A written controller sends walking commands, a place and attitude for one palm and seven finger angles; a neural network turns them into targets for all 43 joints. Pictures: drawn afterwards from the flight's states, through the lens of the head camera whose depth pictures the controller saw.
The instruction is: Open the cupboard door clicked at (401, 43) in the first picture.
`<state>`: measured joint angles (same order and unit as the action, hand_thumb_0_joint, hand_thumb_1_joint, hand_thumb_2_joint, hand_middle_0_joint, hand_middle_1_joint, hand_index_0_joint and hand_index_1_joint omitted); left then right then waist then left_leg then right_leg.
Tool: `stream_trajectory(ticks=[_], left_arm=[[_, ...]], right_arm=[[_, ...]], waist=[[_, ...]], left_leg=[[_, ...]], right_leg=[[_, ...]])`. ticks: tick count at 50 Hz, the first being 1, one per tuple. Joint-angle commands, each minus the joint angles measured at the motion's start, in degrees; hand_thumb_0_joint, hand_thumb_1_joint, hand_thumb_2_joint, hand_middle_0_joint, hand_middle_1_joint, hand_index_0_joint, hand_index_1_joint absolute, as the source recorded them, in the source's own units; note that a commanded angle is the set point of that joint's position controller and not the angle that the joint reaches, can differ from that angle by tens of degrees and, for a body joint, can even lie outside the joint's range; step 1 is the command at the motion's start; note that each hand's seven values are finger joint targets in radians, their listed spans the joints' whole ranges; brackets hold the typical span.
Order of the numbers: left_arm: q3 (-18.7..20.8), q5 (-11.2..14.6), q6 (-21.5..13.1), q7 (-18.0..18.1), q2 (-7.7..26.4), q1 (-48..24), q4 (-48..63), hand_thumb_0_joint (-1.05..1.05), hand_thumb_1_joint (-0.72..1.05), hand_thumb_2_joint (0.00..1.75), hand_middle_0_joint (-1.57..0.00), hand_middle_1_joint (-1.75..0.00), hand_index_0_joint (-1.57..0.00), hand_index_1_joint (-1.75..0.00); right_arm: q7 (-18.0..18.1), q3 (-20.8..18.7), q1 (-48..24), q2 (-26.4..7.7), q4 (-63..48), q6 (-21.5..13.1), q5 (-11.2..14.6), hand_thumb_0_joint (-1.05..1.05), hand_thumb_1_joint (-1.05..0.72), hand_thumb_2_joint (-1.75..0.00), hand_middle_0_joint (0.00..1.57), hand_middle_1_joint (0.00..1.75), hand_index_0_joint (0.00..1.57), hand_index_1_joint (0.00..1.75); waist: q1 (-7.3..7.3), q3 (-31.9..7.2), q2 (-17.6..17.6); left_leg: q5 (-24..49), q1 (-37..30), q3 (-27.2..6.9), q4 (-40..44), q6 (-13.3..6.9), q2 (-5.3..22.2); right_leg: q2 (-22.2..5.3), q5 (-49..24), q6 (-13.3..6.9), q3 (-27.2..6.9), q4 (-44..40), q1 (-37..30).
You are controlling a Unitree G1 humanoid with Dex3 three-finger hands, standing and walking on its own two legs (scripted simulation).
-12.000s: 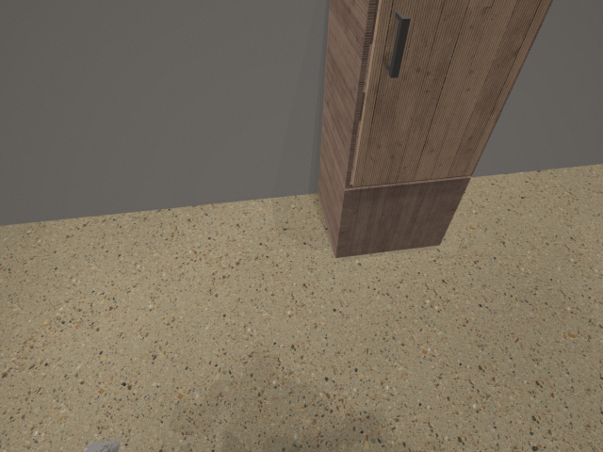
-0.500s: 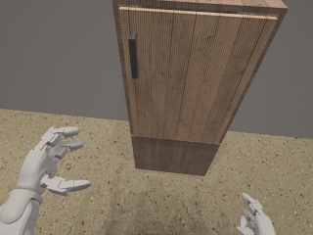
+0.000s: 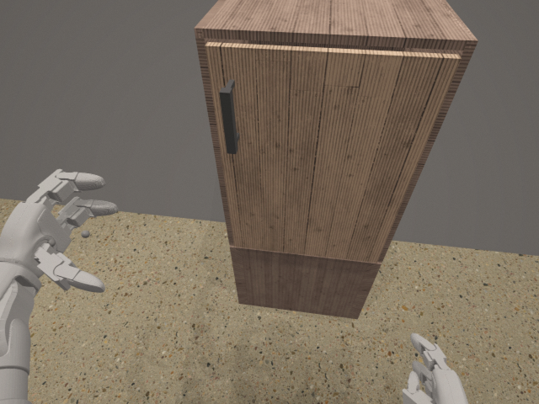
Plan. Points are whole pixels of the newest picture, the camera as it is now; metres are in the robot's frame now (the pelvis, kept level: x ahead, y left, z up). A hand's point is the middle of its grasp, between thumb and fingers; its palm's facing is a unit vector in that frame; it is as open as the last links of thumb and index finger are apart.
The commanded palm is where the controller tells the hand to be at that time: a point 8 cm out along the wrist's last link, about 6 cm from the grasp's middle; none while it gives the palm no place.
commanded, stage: raise the hand with hooked fingers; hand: left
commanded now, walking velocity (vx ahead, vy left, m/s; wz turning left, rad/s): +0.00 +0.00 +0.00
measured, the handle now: (231, 117) +0.59 +0.13 +0.13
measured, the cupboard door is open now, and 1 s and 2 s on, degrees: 0 0 0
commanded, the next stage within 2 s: move the hooked fingers beside the handle in 0.54 s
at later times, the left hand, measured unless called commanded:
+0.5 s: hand (85, 227) +0.29 +0.27 +0.15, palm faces +0.01 -1.00 -0.04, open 14.0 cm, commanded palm +0.26 +0.32 +0.15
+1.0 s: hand (121, 198) +0.34 +0.25 +0.15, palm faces -0.04 -1.00 -0.02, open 14.0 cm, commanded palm +0.32 +0.30 +0.15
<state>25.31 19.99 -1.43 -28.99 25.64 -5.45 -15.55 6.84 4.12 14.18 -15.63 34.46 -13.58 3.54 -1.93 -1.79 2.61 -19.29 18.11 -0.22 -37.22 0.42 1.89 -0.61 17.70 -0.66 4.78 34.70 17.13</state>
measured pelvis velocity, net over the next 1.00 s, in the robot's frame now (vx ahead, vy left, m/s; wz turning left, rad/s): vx -0.01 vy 0.00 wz -0.01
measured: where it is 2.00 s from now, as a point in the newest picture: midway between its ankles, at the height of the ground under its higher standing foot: outside the picture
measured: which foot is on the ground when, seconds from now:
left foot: down 0.00-1.00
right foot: down 0.00-1.00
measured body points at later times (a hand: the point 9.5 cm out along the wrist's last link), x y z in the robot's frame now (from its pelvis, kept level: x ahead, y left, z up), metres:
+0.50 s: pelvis -0.01 +0.00 +0.01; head -0.01 -0.02 +0.46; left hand +0.28 +0.32 +0.16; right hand +0.16 -0.24 -0.07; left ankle +0.00 +0.12 -0.73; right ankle +0.01 -0.11 -0.73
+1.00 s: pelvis -0.01 +0.00 +0.01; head +0.00 -0.01 +0.46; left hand +0.34 +0.30 +0.15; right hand +0.16 -0.24 -0.07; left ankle +0.00 +0.12 -0.73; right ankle +0.01 -0.11 -0.73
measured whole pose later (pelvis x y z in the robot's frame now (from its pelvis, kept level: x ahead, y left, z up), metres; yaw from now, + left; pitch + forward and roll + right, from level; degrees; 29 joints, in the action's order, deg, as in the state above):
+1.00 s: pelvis -0.01 +0.00 +0.01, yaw +0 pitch +1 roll +0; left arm 21.7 16.3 -1.7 -27.1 25.7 -21.4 -30.5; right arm 7.6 4.3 14.2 -15.8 35.5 -12.9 3.7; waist -0.4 -0.9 1.8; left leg -16.5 17.8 0.4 -33.2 0.3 1.3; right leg -1.0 15.5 -0.6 4.1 32.0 17.6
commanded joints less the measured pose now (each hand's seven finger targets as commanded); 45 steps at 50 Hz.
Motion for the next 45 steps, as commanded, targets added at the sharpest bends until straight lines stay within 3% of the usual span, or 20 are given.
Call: stream_trajectory(ticks=[1, 3, 6, 9, 11, 13, 16, 20, 23, 25, 27, 30, 31, 34, 36, 38, 40, 42, 43, 45], left_arm=[[7.2, 1.8, -2.9, -1.1, 18.4, -19.1, 9.2, 0.0, -0.5, 0.3, -0.3, -1.2, -0.3, -1.2], [6.1, 1.7, -1.9, -1.6, 17.2, -19.0, 6.5, 0.0, -0.5, 0.3, -0.3, -1.2, -0.3, -1.2], [5.1, 2.3, -0.8, -2.7, 15.6, -15.4, 4.3, 0.0, -0.5, 0.3, -0.3, -1.2, -0.3, -1.2], [5.9, 2.1, -1.1, -2.3, 16.8, -17.0, 7.9, 0.0, -0.5, 0.3, -0.3, -1.2, -0.3, -1.2], [6.9, 2.0, -1.8, -1.6, 17.7, -17.7, 8.9, 0.0, -0.5, 0.3, -0.3, -1.2, -0.3, -1.2], [7.7, 1.6, -2.6, -0.6, 18.2, -18.5, 10.5, 0.0, -0.5, 0.3, -0.3, -1.2, -0.3, -1.2], [7.8, 1.0, -3.5, 0.6, 18.6, -19.4, 12.0, 0.0, -0.5, 0.3, -0.3, -1.2, -0.3, -1.2], [6.9, 1.0, -3.4, 0.4, 17.4, -19.1, 10.1, 0.0, -0.5, 0.3, -0.3, -1.2, -0.3, -1.2], [5.4, 0.9, -2.6, -0.5, 16.2, -19.7, 8.5, 0.0, -0.5, 0.3, -0.3, -1.2, -0.3, -1.2], [5.3, 1.2, -2.6, -0.7, 16.4, -19.6, 8.1, 0.0, -0.5, 0.3, -0.3, -1.2, -0.3, -1.2], [5.7, 1.2, -2.8, -0.9, 16.8, -19.7, 8.7, 0.0, -0.5, 0.3, -0.3, -1.2, -0.3, -1.2], [5.7, 1.3, -3.0, -1.0, 16.6, -19.5, 8.4, 0.0, -0.5, 0.3, -0.3, -1.2, -0.3, -1.2], [5.5, 1.2, -3.0, -1.1, 16.5, -19.9, 8.6, 0.0, -0.5, 0.3, -0.3, -1.2, -0.3, -1.2], [4.6, 0.9, -3.2, -0.7, 15.8, -22.5, 9.0, 0.0, -0.5, 0.3, -0.3, -1.2, -0.3, -1.2], [4.1, 0.7, -3.0, -0.2, 15.9, -23.6, 7.2, 0.0, -0.5, 0.3, -0.3, -1.2, -0.3, -1.2], [2.1, 0.0, -2.9, 0.1, 15.2, -29.3, 4.4, 0.0, -0.5, 0.3, -0.3, -1.2, -0.3, -1.2], [1.5, -0.6, -3.4, 0.6, 15.6, -31.5, 3.2, 0.0, -0.5, 0.3, -0.3, -1.2, -0.3, -1.2], [-0.8, -1.6, -3.8, 1.2, 14.3, -36.2, 3.0, 0.0, -0.5, 0.3, -0.3, -1.2, -0.3, -1.2], [-1.3, -1.7, -4.0, 1.5, 13.7, -36.4, 2.4, 0.0, -0.5, 0.3, -0.3, -1.2, -0.3, -1.2], [1.1, -2.0, -4.1, 2.1, 16.4, -35.6, -1.5, 0.0, -0.5, 0.3, -0.3, -1.2, -0.3, -1.2]], right_arm=[[0.6, -3.1, -5.2, -7.7, -9.2, -3.2, 0.2, 0.0, -0.9, -0.9, 0.2, 0.3, 0.2, 0.3], [0.5, -3.1, -5.0, -7.6, -9.3, -3.0, 0.4, 0.0, -0.9, -0.9, 0.2, 0.3, 0.2, 0.3], [-0.1, -3.4, -4.8, -8.0, -9.8, -2.9, 0.5, 0.0, -0.9, -0.9, 0.2, 0.3, 0.2, 0.3], [-0.4, -3.7, -4.9, -8.1, -10.4, -2.8, 0.5, 0.0, -0.9, -0.9, 0.2, 0.3, 0.2, 0.3], [-0.4, -3.6, -4.9, -8.0, -10.5, -2.9, 0.3, 0.0, -0.9, -0.9, 0.2, 0.3, 0.2, 0.3], [-0.2, -3.6, -4.8, -7.8, -10.6, -3.0, 0.2, 0.0, -0.9, -0.9, 0.2, 0.3, 0.2, 0.3], [0.1, -3.4, -4.8, -7.5, -10.2, -3.2, 0.1, 0.0, -0.9, -0.9, 0.2, 0.3, 0.2, 0.3], [0.7, -3.4, -4.5, -7.7, -9.6, -3.3, 0.1, 0.0, -0.9, -0.9, 0.2, 0.3, 0.2, 0.3], [0.9, -3.2, -4.9, -7.6, -9.5, -3.3, 0.3, 0.0, -0.9, -0.9, 0.2, 0.3, 0.2, 0.3], [0.8, -3.1, -4.8, -7.7, -9.3, -3.3, 0.2, 0.0, -0.9, -0.9, 0.2, 0.3, 0.2, 0.3], [0.8, -3.1, -4.9, -7.7, -9.4, -3.4, 0.2, 0.0, -0.9, -0.9, 0.2, 0.3, 0.2, 0.3], [0.7, -3.1, -4.9, -7.7, -9.2, -3.4, 0.1, 0.0, -0.9, -0.9, 0.2, 0.3, 0.2, 0.3], [0.7, -3.1, -5.1, -7.6, -9.2, -3.5, 0.2, 0.0, -0.9, -0.9, 0.2, 0.3, 0.2, 0.3], [0.8, -3.0, -4.9, -7.4, -9.1, -3.5, 0.2, 0.0, -0.9, -0.9, 0.2, 0.3, 0.2, 0.3], [0.9, -3.1, -4.6, -7.6, -8.7, -3.4, 0.3, 0.0, -0.9, -0.9, 0.2, 0.3, 0.2, 0.3], [1.3, -3.0, -4.3, -7.9, -7.8, -3.2, 0.4, 0.0, -0.9, -0.9, 0.2, 0.3, 0.2, 0.3], [1.5, -3.0, -4.2, -7.9, -7.6, -3.1, 0.4, 0.0, -0.9, -0.9, 0.2, 0.3, 0.2, 0.3], [1.6, -2.8, -4.4, -7.8, -7.4, -3.1, 0.4, 0.0, -0.9, -0.9, 0.2, 0.3, 0.2, 0.3], [1.6, -2.9, -4.2, -7.7, -7.5, -3.2, 0.4, 0.0, -0.9, -0.9, 0.2, 0.3, 0.2, 0.3], [1.6, -2.9, -3.3, -8.2, -6.9, -2.7, 0.1, 0.0, -0.9, -0.9, 0.2, 0.3, 0.2, 0.3]], waist=[[0.25, -10.3, 1.0], [0.27, -8.9, 2.3], [-0.24, -8.6, -1.2], [-0.36, -10.4, 0.4], [-0.39, -10.3, -0.6], [-0.56, -11.0, 2.6], [-0.25, -10.5, 3.5], [0.04, -9.3, 0.5], [0.4, -8.2, 2.5], [0.26, -8.0, 0.7], [0.15, -9.8, 1.3], [0.13, -8.8, 0.4], [0.23, -8.7, 1.9], [0.62, -9.7, 2.7], [0.85, -8.4, 0.5], [2.18, -7.3, 0.2], [2.08, -7.9, 0.9], [2.58, -9.4, 4.0], [2.61, -10.1, 3.4], [2.08, -11.0, -0.1]], left_leg=[[12.6, -4.1, -0.6, 6.5, -2.0, -2.6], [11.9, -4.4, -0.6, 7.2, -1.9, -2.7], [12.8, -3.4, -0.4, 7.2, -2.0, -2.6], [12.6, -4.6, -0.2, 7.3, -2.0, -2.8], [12.3, -4.4, -0.1, 7.5, -2.1, -2.7], [12.4, -5.6, -0.2, 8.2, -1.9, -2.7], [11.6, -6.3, -0.2, 9.0, -1.9, -2.7], [10.2, -6.4, -0.3, 9.6, -2.1, -2.6], [8.8, -6.3, -0.3, 9.8, -2.0, -2.8], [9.4, -6.0, -0.4, 9.7, -1.9, -2.7], [10.4, -6.5, -0.4, 9.5, -2.0, -2.7], [10.2, -6.2, -0.4, 9.5, -1.9, -2.7], [10.4, -6.5, -0.4, 9.6, -1.9, -2.8], [11.1, -7.5, -0.7, 9.7, -1.8, -2.8], [9.9, -6.6, -0.8, 9.8, -1.9, -2.7], [7.8, -6.1, -1.0, 9.9, -1.8, -2.7], [6.8, -6.5, -1.0, 9.7, -1.9, -2.7], [6.9, -7.4, -1.4, 9.9, -1.7, -2.7], [7.4, -7.8, -1.4, 9.7, -1.8, -2.7], [8.5, -6.5, -1.5, 9.4, -1.8, -2.5]], right_leg=[[0.9, -13.2, -0.3, -3.3, -6.5, -4.8], [1.0, -12.3, -0.4, -3.0, -6.9, -3.6], [0.8, -14.0, -0.2, -3.2, -6.8, -4.4], [0.8, -13.3, -0.2, -3.1, -6.8, -4.2], [1.0, -12.5, -0.2, -3.3, -7.0, -4.3], [1.2, -12.1, -0.5, -2.8, -6.8, -4.5], [1.3, -10.9, -0.5, -2.7, -7.6, -4.6], [1.4, -9.7, -0.3, -2.6, -8.5, -4.6], [1.2, -8.4, -0.3, -2.9, -9.0, -3.4], [1.4, -9.0, -0.3, -2.8, -9.0, -4.1], [1.3, -10.5, -0.3, -2.7, -8.5, -4.6], [1.5, -10.0, -0.3, -2.6, -8.7, -4.4], [1.4, -10.4, -0.3, -2.7, -8.7, -4.1], [1.5, -11.5, -0.4, -2.1, -8.3, -3.8], [1.6, -10.2, -0.3, -2.3, -8.8, -3.1], [1.5, -7.7, -0.1, -2.3, -9.1, -1.1], [1.3, -5.9, -0.3, -2.8, -9.3, -1.2], [1.2, -6.0, -0.6, -2.4, -8.8, -0.6], [1.2, -6.6, -0.6, -2.4, -8.7, -0.6], [1.2, -7.6, -0.6, -2.3, -8.4, -2.1]])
